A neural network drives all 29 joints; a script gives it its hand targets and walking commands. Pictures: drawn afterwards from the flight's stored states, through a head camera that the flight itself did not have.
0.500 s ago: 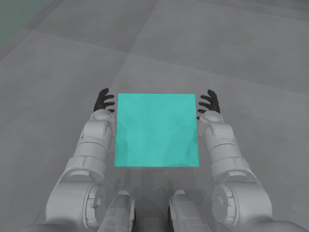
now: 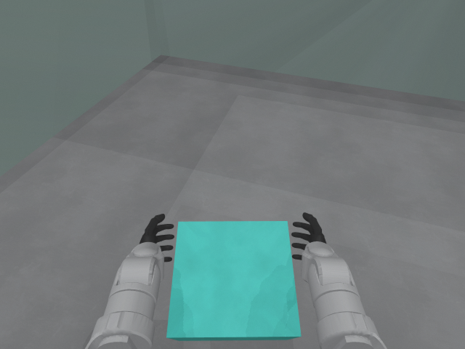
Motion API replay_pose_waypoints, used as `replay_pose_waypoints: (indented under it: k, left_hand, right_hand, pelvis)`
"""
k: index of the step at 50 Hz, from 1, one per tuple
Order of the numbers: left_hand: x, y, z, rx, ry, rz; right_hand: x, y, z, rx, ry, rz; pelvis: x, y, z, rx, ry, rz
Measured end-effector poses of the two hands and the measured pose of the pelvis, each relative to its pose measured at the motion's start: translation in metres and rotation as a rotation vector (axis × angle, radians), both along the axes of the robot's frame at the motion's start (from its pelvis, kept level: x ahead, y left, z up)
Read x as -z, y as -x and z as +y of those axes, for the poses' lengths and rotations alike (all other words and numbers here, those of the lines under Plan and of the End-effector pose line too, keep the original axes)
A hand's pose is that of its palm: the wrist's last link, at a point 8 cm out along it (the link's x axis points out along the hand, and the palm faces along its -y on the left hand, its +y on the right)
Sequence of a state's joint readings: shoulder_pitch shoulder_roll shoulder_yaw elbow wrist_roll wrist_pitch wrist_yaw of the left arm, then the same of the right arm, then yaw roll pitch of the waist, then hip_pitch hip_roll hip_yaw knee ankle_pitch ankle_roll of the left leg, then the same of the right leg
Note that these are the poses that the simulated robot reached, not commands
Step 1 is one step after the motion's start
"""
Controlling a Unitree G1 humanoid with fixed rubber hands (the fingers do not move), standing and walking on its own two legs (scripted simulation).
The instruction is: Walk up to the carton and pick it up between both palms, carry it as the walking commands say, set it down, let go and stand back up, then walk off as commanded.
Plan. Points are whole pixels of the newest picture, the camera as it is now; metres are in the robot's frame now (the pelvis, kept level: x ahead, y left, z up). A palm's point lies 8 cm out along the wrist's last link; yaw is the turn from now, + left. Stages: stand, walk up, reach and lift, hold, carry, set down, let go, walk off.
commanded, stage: reach and lift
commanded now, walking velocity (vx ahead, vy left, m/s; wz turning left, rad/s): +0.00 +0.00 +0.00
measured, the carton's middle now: (233, 281) +0.31 -0.01 -0.10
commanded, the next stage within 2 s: hold in 1.18 s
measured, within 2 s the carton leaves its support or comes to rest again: neither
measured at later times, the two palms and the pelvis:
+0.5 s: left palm (138, 249) +0.29 +0.16 +0.06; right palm (322, 239) +0.29 -0.15 +0.07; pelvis -0.01 +0.00 +0.01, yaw +0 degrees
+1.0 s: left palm (147, 251) +0.29 +0.15 +0.04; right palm (324, 254) +0.29 -0.16 +0.04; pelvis +0.01 +0.00 +0.02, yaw +0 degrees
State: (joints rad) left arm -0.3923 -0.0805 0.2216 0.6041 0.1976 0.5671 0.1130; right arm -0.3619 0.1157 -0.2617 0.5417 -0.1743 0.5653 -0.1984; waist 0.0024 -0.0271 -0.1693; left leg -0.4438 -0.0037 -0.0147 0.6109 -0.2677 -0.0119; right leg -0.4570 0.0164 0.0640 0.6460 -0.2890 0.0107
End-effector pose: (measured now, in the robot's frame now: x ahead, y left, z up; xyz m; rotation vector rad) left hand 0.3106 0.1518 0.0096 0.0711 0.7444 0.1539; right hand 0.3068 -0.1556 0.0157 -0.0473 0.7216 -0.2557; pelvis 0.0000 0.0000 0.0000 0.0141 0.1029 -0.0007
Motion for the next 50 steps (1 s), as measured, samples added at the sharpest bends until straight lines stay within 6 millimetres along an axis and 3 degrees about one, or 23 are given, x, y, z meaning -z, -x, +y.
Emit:
replay_pose_waypoints:
  k: [6,10,19,29,35,44,50]
  left_hand:
    - [-0.027,0.004,0.003,-0.033,0.0,-0.053]
    - [-0.039,0.008,0.003,-0.032,-0.005,-0.059]
    - [-0.044,0.026,0.0,-0.048,0.038,-0.041]
    - [-0.058,0.019,0.008,-0.095,0.064,-0.073]
    - [-0.059,0.009,0.009,-0.094,0.049,-0.063]
    - [-0.035,0.008,0.002,-0.057,0.014,0.016]
    - [-0.033,0.018,-0.006,-0.025,0.0,0.001]
  right_hand:
    - [-0.03,-0.003,0.004,0.005,-0.018,-0.059]
    - [-0.038,0.003,0.004,0.012,-0.032,-0.067]
    - [-0.042,0.022,0.001,0.044,-0.052,-0.053]
    - [-0.065,0.005,0.009,0.044,-0.087,-0.083]
    - [-0.057,-0.003,0.009,0.048,-0.108,-0.07]
    - [-0.02,0.008,0.002,0.026,-0.078,0.013]
    - [-0.023,0.019,-0.006,0.029,-0.048,-0.005]
  pelvis:
    - [-0.007,-0.009,-0.001,0.002,-0.001,-0.047]
    - [-0.01,-0.008,0.001,0.002,0.002,-0.081]
    - [-0.011,0.005,0.003,0.002,0.005,-0.116]
    - [-0.011,0.012,0.003,0.003,0.006,-0.126]
    - [-0.012,0.005,0.003,0.003,0.006,-0.114]
    - [-0.015,-0.012,0.0,0.003,0.001,-0.083]
    - [-0.016,-0.014,-0.002,0.003,-0.002,-0.086]
